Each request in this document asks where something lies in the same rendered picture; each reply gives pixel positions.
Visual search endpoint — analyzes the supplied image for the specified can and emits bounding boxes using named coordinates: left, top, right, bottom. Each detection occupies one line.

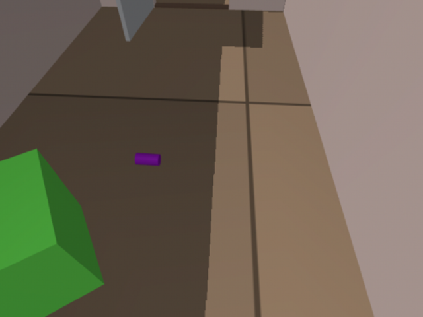
left=135, top=153, right=161, bottom=166

